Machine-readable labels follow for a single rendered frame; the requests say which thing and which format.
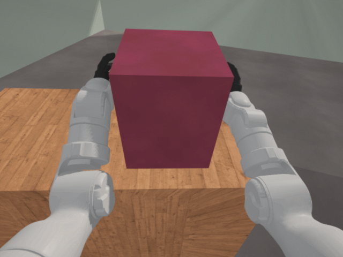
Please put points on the left robot hand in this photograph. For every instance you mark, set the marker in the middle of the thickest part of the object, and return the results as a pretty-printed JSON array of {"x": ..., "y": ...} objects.
[{"x": 104, "y": 66}]

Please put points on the left robot upper arm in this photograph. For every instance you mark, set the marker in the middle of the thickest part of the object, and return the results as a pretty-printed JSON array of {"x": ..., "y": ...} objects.
[{"x": 78, "y": 200}]

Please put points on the right robot hand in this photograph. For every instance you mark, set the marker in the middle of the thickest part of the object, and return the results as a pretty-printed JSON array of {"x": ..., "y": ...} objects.
[{"x": 236, "y": 86}]

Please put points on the left robot forearm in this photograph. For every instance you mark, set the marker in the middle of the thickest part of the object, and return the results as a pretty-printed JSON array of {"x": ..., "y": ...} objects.
[{"x": 87, "y": 147}]

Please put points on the right robot forearm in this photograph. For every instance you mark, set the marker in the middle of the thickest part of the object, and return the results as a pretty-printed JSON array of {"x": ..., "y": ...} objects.
[{"x": 254, "y": 139}]

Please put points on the pedestal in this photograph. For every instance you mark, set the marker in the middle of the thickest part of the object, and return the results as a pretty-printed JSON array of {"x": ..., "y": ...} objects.
[{"x": 185, "y": 212}]

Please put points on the carton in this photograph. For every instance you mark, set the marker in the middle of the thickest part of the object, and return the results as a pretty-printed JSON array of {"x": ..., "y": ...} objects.
[{"x": 170, "y": 91}]

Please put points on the right robot upper arm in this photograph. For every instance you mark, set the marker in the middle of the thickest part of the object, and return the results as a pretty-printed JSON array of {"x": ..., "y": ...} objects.
[{"x": 282, "y": 205}]

